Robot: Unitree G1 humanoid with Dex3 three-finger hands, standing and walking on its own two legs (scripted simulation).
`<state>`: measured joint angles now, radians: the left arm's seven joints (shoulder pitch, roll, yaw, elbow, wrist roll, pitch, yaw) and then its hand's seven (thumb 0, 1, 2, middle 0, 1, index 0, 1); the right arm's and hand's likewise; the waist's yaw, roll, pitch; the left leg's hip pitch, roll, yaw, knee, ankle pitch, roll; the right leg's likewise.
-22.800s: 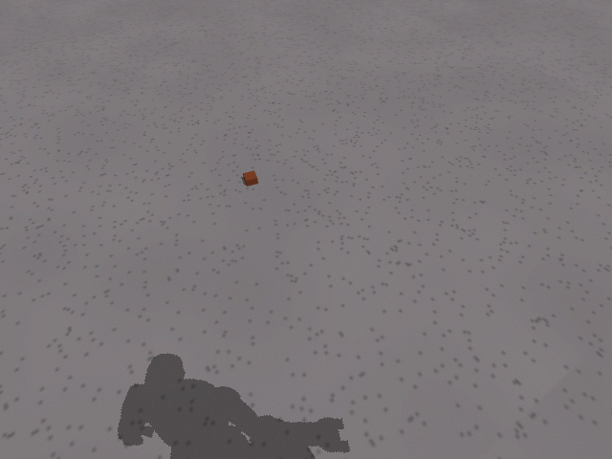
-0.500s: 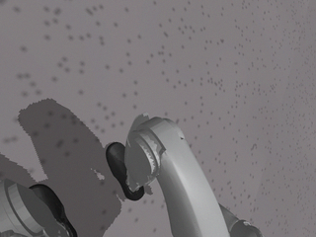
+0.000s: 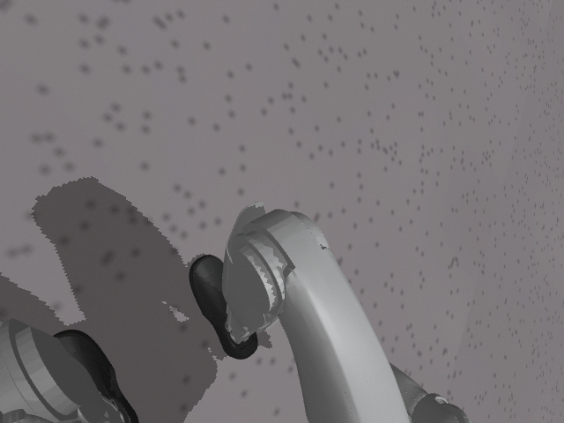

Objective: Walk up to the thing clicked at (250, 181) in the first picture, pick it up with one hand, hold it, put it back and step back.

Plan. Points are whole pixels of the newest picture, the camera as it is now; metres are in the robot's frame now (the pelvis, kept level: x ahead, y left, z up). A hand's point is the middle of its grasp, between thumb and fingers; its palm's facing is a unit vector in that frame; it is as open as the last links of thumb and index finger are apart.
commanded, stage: close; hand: left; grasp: from above
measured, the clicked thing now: out of the picture +0.46 +0.42 -0.30
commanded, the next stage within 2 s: none
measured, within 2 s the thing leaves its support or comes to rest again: neither
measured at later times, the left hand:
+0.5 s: hand out of the picture +0.44 +0.41 -0.26, palm faces -0.32 -0.30 -0.90, open 9.3 cm
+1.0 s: hand out of the picture +0.44 +0.41 -0.27, palm faces -0.34 -0.31 -0.89, open 10.6 cm
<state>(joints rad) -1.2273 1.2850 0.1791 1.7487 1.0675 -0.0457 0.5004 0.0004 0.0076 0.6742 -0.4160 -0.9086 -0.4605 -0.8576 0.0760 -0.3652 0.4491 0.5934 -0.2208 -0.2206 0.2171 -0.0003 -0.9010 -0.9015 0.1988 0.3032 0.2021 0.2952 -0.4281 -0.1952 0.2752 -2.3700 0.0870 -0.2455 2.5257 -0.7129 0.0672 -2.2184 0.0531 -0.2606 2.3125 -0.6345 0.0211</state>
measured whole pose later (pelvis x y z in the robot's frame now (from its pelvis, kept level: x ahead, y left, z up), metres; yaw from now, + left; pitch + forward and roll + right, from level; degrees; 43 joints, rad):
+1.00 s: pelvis +0.00 +0.00 +0.00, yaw +0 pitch +29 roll -17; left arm -1.22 1.28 0.18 1.74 1.08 -0.06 0.50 0.00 -0.01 0.66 -0.42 -0.88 -0.45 -0.83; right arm 0.07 -0.36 0.45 0.60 -0.22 -0.22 0.22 0.00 -0.90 -0.90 0.20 0.30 0.20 0.30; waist -0.42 -0.20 0.27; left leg -2.37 0.09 -0.25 2.52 -0.72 0.06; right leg -2.22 0.05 -0.26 2.31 -0.64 0.02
